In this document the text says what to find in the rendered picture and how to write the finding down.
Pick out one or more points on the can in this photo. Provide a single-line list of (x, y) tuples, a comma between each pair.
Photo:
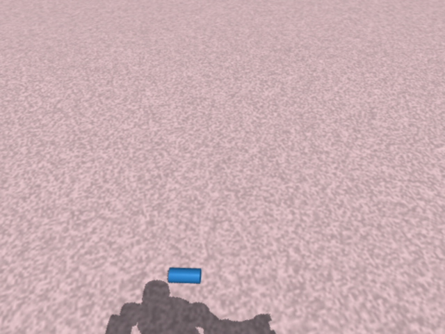
[(184, 275)]

